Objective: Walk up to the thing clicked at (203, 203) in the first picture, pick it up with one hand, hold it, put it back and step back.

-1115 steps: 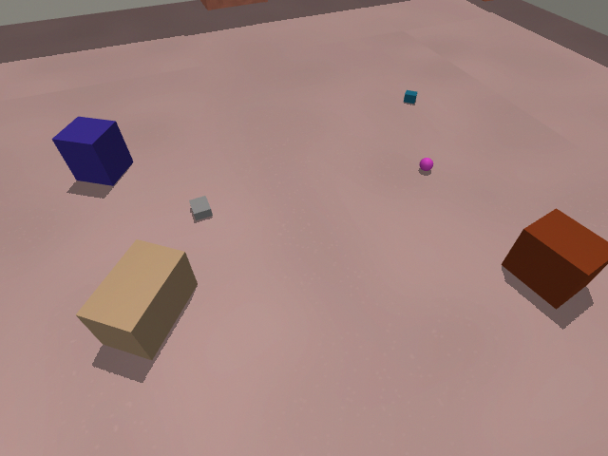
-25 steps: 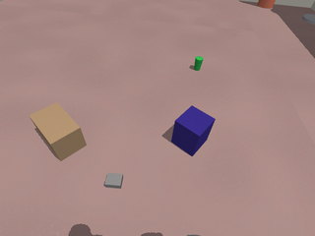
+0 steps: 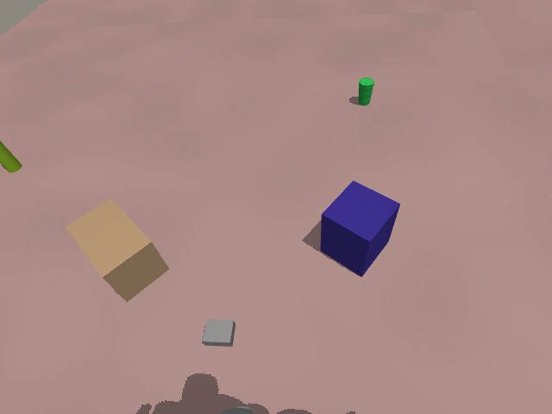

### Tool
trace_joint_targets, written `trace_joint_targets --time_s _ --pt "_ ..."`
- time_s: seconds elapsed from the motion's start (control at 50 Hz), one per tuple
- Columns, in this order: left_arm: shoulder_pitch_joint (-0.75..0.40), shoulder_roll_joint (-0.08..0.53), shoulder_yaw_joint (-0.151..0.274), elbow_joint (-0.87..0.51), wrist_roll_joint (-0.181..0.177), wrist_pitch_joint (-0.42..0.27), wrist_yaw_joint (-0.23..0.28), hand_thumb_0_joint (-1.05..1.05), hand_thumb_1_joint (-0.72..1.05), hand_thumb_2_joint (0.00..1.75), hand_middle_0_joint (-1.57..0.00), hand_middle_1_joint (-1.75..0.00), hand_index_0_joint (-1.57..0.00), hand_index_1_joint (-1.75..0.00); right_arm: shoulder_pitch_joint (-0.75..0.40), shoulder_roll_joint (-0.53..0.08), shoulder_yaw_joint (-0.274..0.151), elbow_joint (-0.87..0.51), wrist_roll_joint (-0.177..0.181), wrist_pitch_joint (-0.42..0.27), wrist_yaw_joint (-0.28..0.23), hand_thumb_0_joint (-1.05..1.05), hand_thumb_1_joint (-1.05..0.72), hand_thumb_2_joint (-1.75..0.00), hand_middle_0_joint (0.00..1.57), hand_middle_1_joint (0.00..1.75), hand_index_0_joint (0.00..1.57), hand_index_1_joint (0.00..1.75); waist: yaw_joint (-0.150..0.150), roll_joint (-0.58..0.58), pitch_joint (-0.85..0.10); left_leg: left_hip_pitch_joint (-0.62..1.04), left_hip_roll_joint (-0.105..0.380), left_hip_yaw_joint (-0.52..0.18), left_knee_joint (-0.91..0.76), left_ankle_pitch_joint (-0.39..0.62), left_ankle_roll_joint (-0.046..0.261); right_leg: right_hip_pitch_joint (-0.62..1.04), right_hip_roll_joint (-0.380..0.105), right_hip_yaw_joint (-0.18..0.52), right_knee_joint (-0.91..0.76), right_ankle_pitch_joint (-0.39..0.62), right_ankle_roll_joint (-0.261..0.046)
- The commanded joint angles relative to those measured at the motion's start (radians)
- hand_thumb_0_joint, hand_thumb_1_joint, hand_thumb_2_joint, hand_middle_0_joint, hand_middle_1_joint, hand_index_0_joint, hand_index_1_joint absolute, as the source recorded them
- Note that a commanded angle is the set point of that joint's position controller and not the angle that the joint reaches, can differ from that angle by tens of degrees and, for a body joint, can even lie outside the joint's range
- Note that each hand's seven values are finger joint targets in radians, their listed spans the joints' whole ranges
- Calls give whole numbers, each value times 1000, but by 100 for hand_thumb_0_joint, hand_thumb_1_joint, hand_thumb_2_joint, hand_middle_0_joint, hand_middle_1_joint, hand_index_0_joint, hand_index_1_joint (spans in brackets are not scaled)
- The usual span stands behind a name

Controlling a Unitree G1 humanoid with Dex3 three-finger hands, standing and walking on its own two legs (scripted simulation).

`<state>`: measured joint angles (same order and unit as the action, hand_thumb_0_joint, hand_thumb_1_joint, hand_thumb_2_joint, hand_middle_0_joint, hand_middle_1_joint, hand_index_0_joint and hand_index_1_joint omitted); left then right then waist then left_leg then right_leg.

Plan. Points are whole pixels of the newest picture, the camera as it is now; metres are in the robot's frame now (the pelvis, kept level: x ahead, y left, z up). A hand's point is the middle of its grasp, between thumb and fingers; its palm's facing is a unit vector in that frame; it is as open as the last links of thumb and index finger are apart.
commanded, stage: walk up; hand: left
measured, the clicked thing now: (219, 332) +0.49 +0.31 -0.74
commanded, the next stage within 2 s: stand in 1.54 s
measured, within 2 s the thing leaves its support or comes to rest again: neither
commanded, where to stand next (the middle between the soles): +0.07 +0.02 m, yaw +0 degrees
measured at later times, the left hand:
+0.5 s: hand out of the picture +0.06 +0.28 -0.15, palm faces +0.01 -0.94 -0.35, open 7.4 cm
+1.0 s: hand out of the picture +0.13 +0.27 -0.14, palm faces -0.01 -0.95 -0.32, open 7.4 cm
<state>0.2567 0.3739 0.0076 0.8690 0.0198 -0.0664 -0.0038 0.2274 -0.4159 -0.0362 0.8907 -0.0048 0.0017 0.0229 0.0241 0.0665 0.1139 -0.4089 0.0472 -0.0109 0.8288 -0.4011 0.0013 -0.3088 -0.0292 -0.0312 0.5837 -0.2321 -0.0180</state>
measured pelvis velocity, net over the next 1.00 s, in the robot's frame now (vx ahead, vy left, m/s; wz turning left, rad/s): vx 0.04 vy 0.02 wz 0.01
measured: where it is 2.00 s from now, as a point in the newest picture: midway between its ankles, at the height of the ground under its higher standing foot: outside the picture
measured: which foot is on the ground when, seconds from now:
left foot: up 0.00-0.06, down 0.08-1.00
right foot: down 0.00-1.00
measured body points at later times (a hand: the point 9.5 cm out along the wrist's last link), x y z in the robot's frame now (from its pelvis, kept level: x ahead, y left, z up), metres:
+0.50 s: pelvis +0.02 +0.02 +0.01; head +0.04 +0.02 +0.46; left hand +0.06 +0.33 -0.12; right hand +0.14 -0.27 -0.12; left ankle +0.06 +0.15 -0.73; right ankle +0.05 -0.11 -0.73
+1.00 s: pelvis +0.04 +0.02 +0.02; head +0.04 +0.02 +0.47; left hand +0.13 +0.31 -0.11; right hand +0.11 -0.29 -0.12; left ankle +0.06 +0.15 -0.73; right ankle +0.05 -0.11 -0.73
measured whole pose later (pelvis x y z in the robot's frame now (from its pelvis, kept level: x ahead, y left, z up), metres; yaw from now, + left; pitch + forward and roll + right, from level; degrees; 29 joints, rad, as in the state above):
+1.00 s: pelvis +0.04 +0.02 +0.02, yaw +1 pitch -3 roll +0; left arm 0.05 0.34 0.01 1.16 0.01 -0.02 -0.01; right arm 0.08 -0.36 0.00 1.17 -0.01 0.00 0.02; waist -0.01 0.00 0.06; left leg -0.15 0.04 0.02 0.35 -0.15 -0.02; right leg -0.13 -0.03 -0.03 0.33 -0.16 0.02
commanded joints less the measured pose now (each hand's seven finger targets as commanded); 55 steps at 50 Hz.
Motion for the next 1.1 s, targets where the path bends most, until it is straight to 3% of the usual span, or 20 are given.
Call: trace_joint_targets --time_s 0.0,0.02,0.04,0.06,0.08,0.1,0.12,0.16,0.2,0.26,0.32,0.38,0.48,0.52,0.68,1.08 --pt "-35 270 76 -48 -14 7 22 0 90 90 -20 -30 -20 -30 49 -134 -45 1 1 -22 -22 0 -90 -90 20 30 20 30 -23 -244 -149 161 -22 43 -182 135 0 1 -201 132 -78 344 -163" --pt "-64 268 74 -46 -21 14 21 0 90 90 -20 -30 -20 -30 68 -128 -46 18 -1 -28 -25 0 -90 -90 20 30 20 30 -44 -228 -156 215 -35 58 -274 214 10 -19 -195 124 -36 305 -145" --pt "-62 242 64 -43 -27 20 19 0 90 90 -20 -30 -20 -30 63 -145 -50 30 -5 -33 -28 0 -90 -90 20 30 20 30 -44 -189 -149 260 -29 33 -327 270 21 -65 -180 129 -12 241 -111" --pt "-70 210 50 -43 -31 26 17 0 90 90 -20 -30 -20 -30 50 -183 -58 28 -15 -36 -31 0 -90 -90 20 30 20 30 -45 -106 -145 278 46 -65 -357 287 42 -121 -149 114 10 122 -68" --pt "-50 176 41 -35 -39 32 16 0 90 90 -20 -30 -20 -30 -18 -226 -59 8 -20 -40 -31 0 -90 -90 20 30 20 30 -7 19 -132 212 173 -253 -441 222 87 -127 -62 73 52 -63 -23" --pt "-24 197 42 1 -43 44 19 0 90 90 -20 -30 -20 -30 -105 -255 -56 -6 -5 -40 -26 0 -90 -90 20 30 20 30 20 71 -112 54 244 -313 -505 17 154 -2 -4 14 84 -231 -12" --pt "-21 220 51 41 -33 48 19 0 90 90 -20 -30 -20 -30 -155 -251 -53 1 -3 -35 -21 0 -90 -90 20 30 20 30 22 85 -77 -64 237 -299 -521 -110 167 101 -20 32 114 -241 -13" --pt "-51 214 52 69 -24 43 8 0 90 90 -20 -30 -20 -30 -150 -203 -31 23 -8 -28 -19 0 -90 -90 20 30 20 30 13 70 -50 -61 140 -195 -516 -161 94 102 -23 44 -14 -173 -16" --pt "-55 216 49 94 -26 35 6 0 90 90 -20 -30 -20 -30 -162 -185 -20 41 -3 -31 -17 0 -90 -90 20 30 20 30 15 110 -68 7 107 -160 -486 -81 54 100 -35 53 -65 -71 -16" --pt "-85 216 42 129 -24 32 7 0 90 90 -20 -30 -20 -30 -178 -175 -9 61 1 -29 -14 0 -90 -90 20 30 20 30 4 86 -101 47 112 -161 -497 -94 56 113 -45 68 -117 -89 -13" --pt "-131 215 38 152 -23 29 3 0 90 90 -20 -30 -20 -30 -186 -175 -6 86 2 -28 -15 0 -90 -90 20 30 20 30 -6 45 -69 74 103 -154 -510 -66 42 85 -59 86 -168 -86 -13" --pt "-148 215 33 177 -22 21 3 0 90 90 -20 -30 -20 -30 -193 -167 -2 108 7 -30 -16 0 -90 -90 20 30 20 30 -15 -12 -89 145 88 -128 -482 61 37 82 -82 107 -223 -26 -14" --pt "-170 203 31 209 -25 15 5 0 90 90 -20 -30 -20 -30 -187 -162 -5 147 15 -35 -18 0 -90 -90 20 30 20 30 -24 -60 -181 272 82 -84 -447 334 33 141 -107 96 -240 161 -3" --pt "-177 204 30 220 -25 15 7 0 90 90 -20 -30 -20 -30 -200 -157 -6 157 17 -30 -20 0 -90 -90 20 30 20 30 -23 -86 -195 298 80 -70 -444 371 32 152 -116 97 -254 201 -1" --pt "-216 196 32 241 -19 24 10 0 90 90 -20 -30 -20 -30 -224 -144 -4 197 9 -17 -18 0 -90 -90 20 30 20 30 -21 -121 -130 303 72 -64 -498 310 19 118 -119 102 -327 96 12" --pt "-248 182 44 241 -15 41 5 0 90 90 -20 -30 -20 -30 -200 -146 -1 224 0 -34 -24 0 -90 -90 20 30 20 30 -21 -44 -153 243 88 -76 -573 301 13 228 -102 77 -303 120 11"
